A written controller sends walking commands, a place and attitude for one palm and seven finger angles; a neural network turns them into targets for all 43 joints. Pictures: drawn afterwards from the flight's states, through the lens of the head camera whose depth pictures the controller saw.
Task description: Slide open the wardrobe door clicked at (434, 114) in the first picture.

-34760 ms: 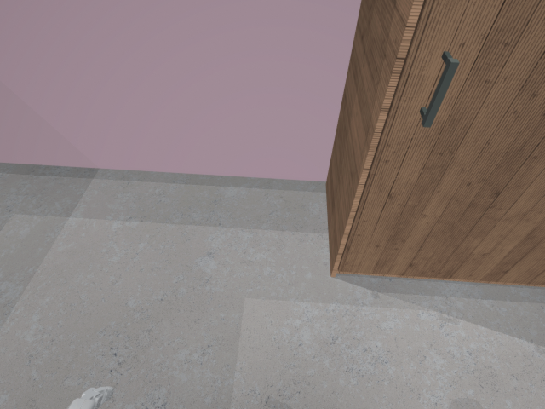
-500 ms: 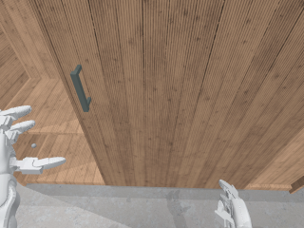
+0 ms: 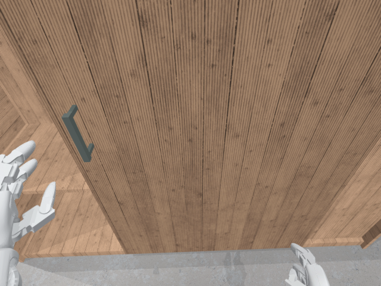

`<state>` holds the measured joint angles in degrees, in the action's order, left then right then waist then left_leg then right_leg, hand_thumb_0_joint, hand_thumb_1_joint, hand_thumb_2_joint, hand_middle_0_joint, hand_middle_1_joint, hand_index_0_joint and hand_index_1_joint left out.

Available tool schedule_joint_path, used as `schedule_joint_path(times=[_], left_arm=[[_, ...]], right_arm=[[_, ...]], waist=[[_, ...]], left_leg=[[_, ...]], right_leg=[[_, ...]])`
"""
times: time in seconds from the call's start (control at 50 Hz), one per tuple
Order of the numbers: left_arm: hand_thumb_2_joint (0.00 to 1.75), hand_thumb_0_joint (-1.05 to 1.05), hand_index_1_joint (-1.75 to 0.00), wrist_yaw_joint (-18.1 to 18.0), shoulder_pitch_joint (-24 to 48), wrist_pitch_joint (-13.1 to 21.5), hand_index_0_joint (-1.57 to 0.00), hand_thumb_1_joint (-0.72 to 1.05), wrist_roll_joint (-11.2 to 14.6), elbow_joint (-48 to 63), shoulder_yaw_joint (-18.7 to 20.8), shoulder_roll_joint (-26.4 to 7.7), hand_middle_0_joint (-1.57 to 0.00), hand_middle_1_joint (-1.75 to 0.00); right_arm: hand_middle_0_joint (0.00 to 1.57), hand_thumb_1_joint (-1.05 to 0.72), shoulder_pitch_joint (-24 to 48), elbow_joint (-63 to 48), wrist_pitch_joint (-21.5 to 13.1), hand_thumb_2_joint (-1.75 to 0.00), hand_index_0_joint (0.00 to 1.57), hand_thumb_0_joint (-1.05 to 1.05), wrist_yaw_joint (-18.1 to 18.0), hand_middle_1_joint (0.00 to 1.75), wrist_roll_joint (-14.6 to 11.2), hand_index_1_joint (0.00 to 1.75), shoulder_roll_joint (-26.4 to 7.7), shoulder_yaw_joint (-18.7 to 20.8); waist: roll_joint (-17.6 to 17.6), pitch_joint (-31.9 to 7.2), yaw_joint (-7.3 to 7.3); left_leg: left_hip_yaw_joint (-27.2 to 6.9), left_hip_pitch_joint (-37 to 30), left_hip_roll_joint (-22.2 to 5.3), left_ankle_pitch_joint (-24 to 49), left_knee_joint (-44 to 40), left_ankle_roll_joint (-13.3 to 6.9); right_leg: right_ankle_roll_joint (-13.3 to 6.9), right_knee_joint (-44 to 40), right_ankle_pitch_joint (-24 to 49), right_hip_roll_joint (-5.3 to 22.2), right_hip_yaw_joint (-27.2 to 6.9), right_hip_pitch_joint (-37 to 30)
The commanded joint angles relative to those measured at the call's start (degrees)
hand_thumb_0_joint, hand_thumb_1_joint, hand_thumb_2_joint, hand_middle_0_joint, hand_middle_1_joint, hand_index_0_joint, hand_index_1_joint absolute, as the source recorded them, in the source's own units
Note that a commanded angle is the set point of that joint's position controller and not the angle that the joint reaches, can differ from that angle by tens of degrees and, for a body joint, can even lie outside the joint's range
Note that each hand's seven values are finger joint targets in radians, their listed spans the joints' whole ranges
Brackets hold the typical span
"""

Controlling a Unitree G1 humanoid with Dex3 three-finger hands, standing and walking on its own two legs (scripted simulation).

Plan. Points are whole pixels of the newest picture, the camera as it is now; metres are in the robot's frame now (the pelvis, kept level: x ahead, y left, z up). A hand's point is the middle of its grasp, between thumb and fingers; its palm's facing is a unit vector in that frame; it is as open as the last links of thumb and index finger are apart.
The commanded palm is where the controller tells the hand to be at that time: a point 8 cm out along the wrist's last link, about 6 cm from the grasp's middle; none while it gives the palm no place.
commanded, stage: draw the hand back to the body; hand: left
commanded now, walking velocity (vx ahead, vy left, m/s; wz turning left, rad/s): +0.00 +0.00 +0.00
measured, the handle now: (80, 134) +0.42 +0.34 +0.10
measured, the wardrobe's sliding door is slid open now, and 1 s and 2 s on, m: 0.54 0.54 0.54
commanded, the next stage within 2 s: step back with the hand held close in 0.36 s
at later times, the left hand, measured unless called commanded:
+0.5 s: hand (67, 207) +0.18 +0.22 +0.16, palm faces +0.46 -0.81 -0.37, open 7.4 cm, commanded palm +0.15 +0.27 +0.17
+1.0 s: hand out of the picture +0.12 +0.31 +0.16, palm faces +0.47 -0.77 -0.43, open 7.4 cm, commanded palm +0.07 +0.34 +0.17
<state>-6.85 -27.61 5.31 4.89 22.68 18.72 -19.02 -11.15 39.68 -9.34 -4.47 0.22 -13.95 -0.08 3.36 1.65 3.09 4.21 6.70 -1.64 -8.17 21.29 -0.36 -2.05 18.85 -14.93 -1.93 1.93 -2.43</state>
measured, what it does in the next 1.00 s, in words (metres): shifts its weight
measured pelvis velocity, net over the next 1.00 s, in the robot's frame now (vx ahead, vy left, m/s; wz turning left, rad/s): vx -0.07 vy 0.04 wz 0.01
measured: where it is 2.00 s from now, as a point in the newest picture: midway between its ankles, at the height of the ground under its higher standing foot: outside the picture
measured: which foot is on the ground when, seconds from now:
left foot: down 0.00-1.00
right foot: down 0.00-1.00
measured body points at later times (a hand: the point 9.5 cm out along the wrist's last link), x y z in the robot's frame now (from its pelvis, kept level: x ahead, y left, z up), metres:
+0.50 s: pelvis +0.01 -0.03 +0.00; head -0.03 -0.06 +0.45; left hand +0.15 +0.26 +0.18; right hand +0.20 -0.26 -0.09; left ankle +0.05 +0.11 -0.74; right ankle -0.04 -0.09 -0.74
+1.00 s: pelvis -0.07 +0.04 -0.01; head -0.08 +0.04 +0.44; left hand +0.09 +0.35 +0.18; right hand +0.10 -0.20 -0.09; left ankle +0.04 +0.12 -0.74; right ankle -0.05 -0.09 -0.74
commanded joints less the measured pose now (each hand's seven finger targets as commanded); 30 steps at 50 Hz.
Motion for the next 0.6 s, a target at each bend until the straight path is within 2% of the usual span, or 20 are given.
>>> schedule_joint_path(times=[0.0,0.02,0.12,0.2,0.22,0.26,0.32,0.42,0.44,0.46,0.48,0.5,0.52,0.54,0.58], left_arm=[[0.9,0.0,-0.3,-1.0,4.2,4.1,-0.2,0.9,0.2,11.5,6.1,-10.6,-0.2,-0.3],[0.9,0.0,-0.3,-1.0,4.5,4.1,-0.2,0.9,0.1,11.2,6.6,-11.2,-0.2,-0.3],[0.9,0.0,-0.3,-0.9,6.0,4.3,-0.2,0.9,0.2,10.6,6.6,-11.2,-0.2,-0.3],[0.9,0.0,-0.3,-0.8,5.6,4.4,-0.2,0.9,0.4,10.7,6.3,-10.8,-0.2,-0.3],[0.9,0.0,-0.3,-0.8,5.7,4.5,-0.2,0.9,0.3,11.0,6.3,-11.2,-0.2,-0.3],[0.9,0.0,-0.3,-0.8,4.9,4.5,-0.2,0.9,0.3,11.5,6.6,-11.2,-0.2,-0.3],[0.9,0.0,-0.3,-0.6,4.5,4.3,-0.2,0.9,0.2,11.4,6.4,-11.2,-0.2,-0.3],[0.9,0.0,-0.3,-0.7,4.9,4.4,-0.2,0.9,0.3,11.3,7.1,-11.8,-0.2,-0.3],[0.9,0.0,-0.3,-0.7,4.1,4.4,-0.2,0.9,0.4,11.0,7.5,-12.0,-0.2,-0.3],[0.9,0.0,-0.3,-1.0,7.4,4.6,-0.2,0.9,0.5,10.8,9.4,-14.1,-0.2,-0.3],[0.9,0.0,-0.3,-0.9,11.1,5.6,-0.2,0.9,-0.1,11.8,13.5,-19.1,-0.2,-0.3],[0.9,0.0,-0.3,-0.4,7.4,5.4,-0.2,0.9,-0.5,7.6,10.9,-15.5,-0.2,-0.3],[0.9,0.0,-0.3,-0.2,7.5,5.4,-0.2,0.9,-0.7,7.8,10.5,-15.5,-0.2,-0.3],[0.9,0.0,-0.3,-0.1,5.7,5.6,-0.2,0.9,-1.1,7.3,9.4,-13.9,-0.2,-0.3],[0.9,0.0,-0.3,-0.4,2.3,5.7,-0.2,0.9,-1.1,10.4,8.7,-13.0,-0.2,-0.3]], right_arm=[[0.2,-0.9,8.9,-9.5,-2.7,-0.9,0.2,0.0,-0.5,0.3,0.2,0.3,-5.6,2.1],[0.2,-0.9,8.8,-9.3,-2.6,-0.9,0.2,0.0,-0.6,0.3,0.2,0.3,-5.8,2.3],[0.2,-0.9,9.2,-9.0,-1.8,-0.9,0.2,0.0,-1.1,0.3,0.1,0.3,-5.3,2.1],[0.2,-0.9,9.6,-9.2,-1.6,-0.9,0.2,0.0,-1.2,0.3,0.3,0.3,-4.8,2.0],[0.2,-0.9,9.5,-9.0,-1.6,-0.9,0.2,0.0,-1.3,0.3,0.3,0.3,-5.0,2.1],[0.2,-0.9,9.7,-9.1,-1.4,-0.9,0.2,0.0,-1.3,0.3,0.4,0.3,-4.8,2.0],[0.2,-0.9,9.7,-8.9,-1.0,-0.9,0.2,0.0,-1.1,0.3,0.3,0.3,-4.8,2.1],[0.2,-0.9,9.7,-8.9,-0.6,-0.9,0.2,0.0,-1.2,0.3,0.2,0.3,-4.8,2.1],[0.2,-0.9,10.0,-9.0,-0.5,-0.9,0.2,0.0,-1.2,0.3,0.2,0.3,-4.5,2.0],[0.2,-0.9,10.1,-8.7,-0.2,-0.9,0.2,0.0,-1.4,0.3,0.1,0.3,-4.7,2.1],[0.2,-0.9,10.1,-11.1,1.3,-0.9,0.2,0.0,-1.3,0.3,-0.3,0.3,-5.7,1.8],[0.2,-0.9,9.8,-10.3,2.3,-0.9,0.2,0.0,-1.2,0.3,-0.2,0.3,-4.6,1.6],[0.2,-0.9,10.6,-11.4,2.7,-0.9,0.2,0.0,-1.3,0.3,-0.3,0.3,-4.8,1.7],[0.2,-0.9,9.6,-11.8,3.2,-0.9,0.2,0.0,-1.3,0.3,-0.5,0.3,-4.5,1.6],[0.2,-0.9,8.5,-13.2,3.9,-0.9,0.2,0.0,-1.3,0.3,-0.9,0.3,-4.9,1.6]], waist=[[-2.3,-1.6,0.58],[-3.4,-1.8,0.64],[-0.8,-1.2,0.65],[-2.5,-2.1,0.85],[-3.6,-3.0,0.84],[-3.1,-4.5,1.07],[-3.3,-4.5,0.94],[-1.8,-3.1,1.08],[-2.6,-2.9,1.24],[-4.1,-3.2,1.03],[-6.9,1.3,-0.85],[-10.3,-1.4,-1.31],[-10.1,-2.2,-0.96],[-9.0,-4.8,-1.09],[-1.7,-9.1,-0.95]], left_leg=[[-1.5,-6.4,0.1,5.3,-0.8,-1.3],[-1.5,-6.5,0.1,6.3,-0.5,-1.4],[-0.8,-6.9,0.6,6.2,0.3,-1.7],[-0.6,-7.0,0.9,7.2,0.9,-2.0],[-0.8,-7.2,0.9,8.5,1.2,-2.1],[-0.5,-7.5,1.0,9.5,1.5,-2.1],[-0.5,-7.0,1.0,10.4,2.1,-2.0],[-0.6,-6.8,0.9,9.5,1.6,-1.9],[-0.5,-6.8,0.9,9.1,1.6,-2.0],[-0.6,-6.6,0.9,8.7,1.6,-2.0],[-1.6,-2.7,-0.7,9.9,8.0,-2.6],[-1.8,-0.9,-0.3,10.0,10.6,-2.4],[-1.5,0.4,0.3,7.9,11.7,-2.3],[-1.4,2.0,0.4,7.1,11.7,-2.2],[-1.8,1.7,-0.2,10.2,9.9,-2.4]], right_leg=[[1.4,-4.7,11.0,1.2,-2.7,10.0],[1.4,-4.5,12.9,1.3,-2.9,9.4],[1.9,-4.7,14.6,2.1,-3.9,10.0],[2.7,-4.2,18.4,2.6,-4.5,9.4],[2.6,-3.7,21.0,2.7,-4.4,8.5],[3.2,-2.7,25.4,3.2,-4.6,7.6],[3.7,-2.0,29.9,3.7,-4.9,6.9],[3.3,-2.6,25.4,3.2,-4.4,7.9],[3.5,-2.8,25.4,3.3,-4.5,8.3],[3.5,-2.8,25.2,3.2,-4.6,8.2],[5.6,-4.0,34.0,6.6,-7.2,17.7],[6.4,-2.0,41.6,8.3,-6.1,15.6],[6.8,-0.6,47.9,9.1,-6.1,14.2],[6.6,1.5,50.5,9.5,-6.1,11.5],[6.1,4.4,45.6,9.4,-5.7,10.0]])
